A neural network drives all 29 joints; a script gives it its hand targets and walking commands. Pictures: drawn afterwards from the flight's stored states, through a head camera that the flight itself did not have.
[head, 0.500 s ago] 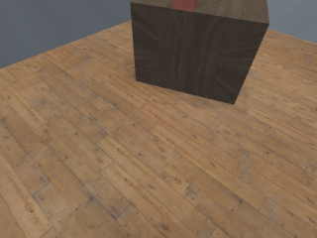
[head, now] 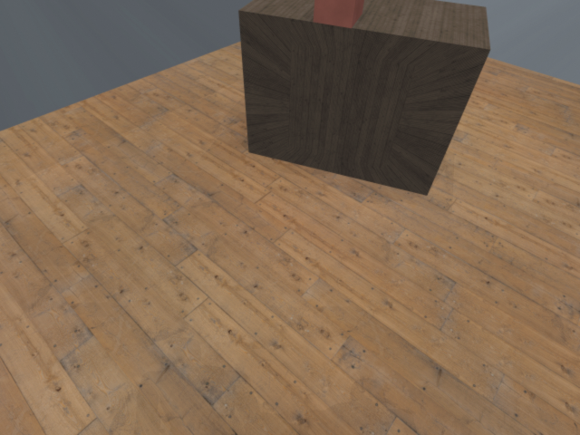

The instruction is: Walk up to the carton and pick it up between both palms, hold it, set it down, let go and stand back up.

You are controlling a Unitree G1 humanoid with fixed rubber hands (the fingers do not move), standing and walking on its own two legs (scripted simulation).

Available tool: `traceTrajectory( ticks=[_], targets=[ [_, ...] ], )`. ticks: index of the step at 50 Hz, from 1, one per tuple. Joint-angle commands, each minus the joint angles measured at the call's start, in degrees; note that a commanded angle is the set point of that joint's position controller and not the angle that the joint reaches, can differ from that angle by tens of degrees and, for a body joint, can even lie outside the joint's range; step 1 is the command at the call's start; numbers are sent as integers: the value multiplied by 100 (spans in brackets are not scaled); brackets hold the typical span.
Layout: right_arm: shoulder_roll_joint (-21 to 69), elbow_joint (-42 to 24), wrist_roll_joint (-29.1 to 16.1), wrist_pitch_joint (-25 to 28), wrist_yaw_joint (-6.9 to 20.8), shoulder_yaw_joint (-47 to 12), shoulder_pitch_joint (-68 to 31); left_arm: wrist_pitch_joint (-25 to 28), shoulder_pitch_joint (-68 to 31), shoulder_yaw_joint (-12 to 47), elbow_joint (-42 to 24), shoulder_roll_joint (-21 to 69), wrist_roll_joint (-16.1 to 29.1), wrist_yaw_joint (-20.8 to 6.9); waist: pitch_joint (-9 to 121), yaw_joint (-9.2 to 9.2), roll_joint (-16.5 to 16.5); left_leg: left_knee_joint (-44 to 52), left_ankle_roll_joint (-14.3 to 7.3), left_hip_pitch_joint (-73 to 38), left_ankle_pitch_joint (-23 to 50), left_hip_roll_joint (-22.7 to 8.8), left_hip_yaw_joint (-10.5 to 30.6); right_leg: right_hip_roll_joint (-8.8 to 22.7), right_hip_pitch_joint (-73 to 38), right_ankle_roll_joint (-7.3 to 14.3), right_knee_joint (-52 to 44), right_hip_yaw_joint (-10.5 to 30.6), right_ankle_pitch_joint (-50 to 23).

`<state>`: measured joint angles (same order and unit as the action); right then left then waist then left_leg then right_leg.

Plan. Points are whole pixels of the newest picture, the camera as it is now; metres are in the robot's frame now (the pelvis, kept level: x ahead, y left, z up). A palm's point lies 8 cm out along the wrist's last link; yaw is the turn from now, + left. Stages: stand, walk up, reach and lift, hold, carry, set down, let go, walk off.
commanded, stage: stand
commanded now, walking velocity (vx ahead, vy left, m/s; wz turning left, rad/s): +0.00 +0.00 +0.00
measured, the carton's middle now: out of the picture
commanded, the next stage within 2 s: none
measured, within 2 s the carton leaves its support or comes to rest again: neither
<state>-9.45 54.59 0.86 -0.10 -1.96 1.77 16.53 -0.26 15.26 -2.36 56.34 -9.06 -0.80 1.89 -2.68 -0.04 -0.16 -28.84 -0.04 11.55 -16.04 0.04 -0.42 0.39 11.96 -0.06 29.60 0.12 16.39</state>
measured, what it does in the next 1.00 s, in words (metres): stands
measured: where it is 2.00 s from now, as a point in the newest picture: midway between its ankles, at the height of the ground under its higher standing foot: outside the picture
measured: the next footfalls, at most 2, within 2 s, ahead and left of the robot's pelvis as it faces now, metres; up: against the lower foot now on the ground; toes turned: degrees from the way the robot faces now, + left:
none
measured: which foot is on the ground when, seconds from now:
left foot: down 0.00-1.00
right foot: down 0.00-1.00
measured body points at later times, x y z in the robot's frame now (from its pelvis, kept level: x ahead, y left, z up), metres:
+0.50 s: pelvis +0.00 +0.00 +0.00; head +0.01 +0.00 +0.45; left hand -0.01 +0.22 -0.16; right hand -0.01 -0.22 -0.16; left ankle -0.01 +0.12 -0.74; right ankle -0.01 -0.12 -0.74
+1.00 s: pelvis -0.01 +0.00 +0.00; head +0.00 +0.01 +0.45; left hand -0.03 +0.21 -0.16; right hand -0.02 -0.20 -0.16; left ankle -0.01 +0.12 -0.74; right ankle -0.01 -0.12 -0.74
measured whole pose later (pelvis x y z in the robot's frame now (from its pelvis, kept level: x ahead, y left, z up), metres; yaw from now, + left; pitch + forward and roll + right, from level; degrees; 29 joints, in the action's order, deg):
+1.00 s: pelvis -0.01 +0.00 +0.00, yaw +0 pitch -2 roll +0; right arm -6.3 64.5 0.7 0.3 -2.3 0.4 17.6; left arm -0.1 17.0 -1.3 65.4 -6.2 -0.7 2.3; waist -2.8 -0.2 -0.4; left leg -26.1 -0.3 10.5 -14.0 0.3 -0.5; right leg 0.7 10.9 -0.5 26.7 0.4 14.2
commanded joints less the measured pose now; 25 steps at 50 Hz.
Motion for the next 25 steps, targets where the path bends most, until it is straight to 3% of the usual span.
traceTrajectory(
  ticks=[1,25],
  targets=[
    [-445,-14,-3,52,-35,88,322,52,330,-74,-28,-441,1,32,-82,-9,-8,597,-228,-4,925,-400,395,381,75,193,-642,393,-939],
    [-232,732,-13,62,-51,-15,517,51,497,9,646,-246,12,53,-250,-3,-15,807,-197,15,717,-416,408,386,37,140,-826,389,-774]
  ],
)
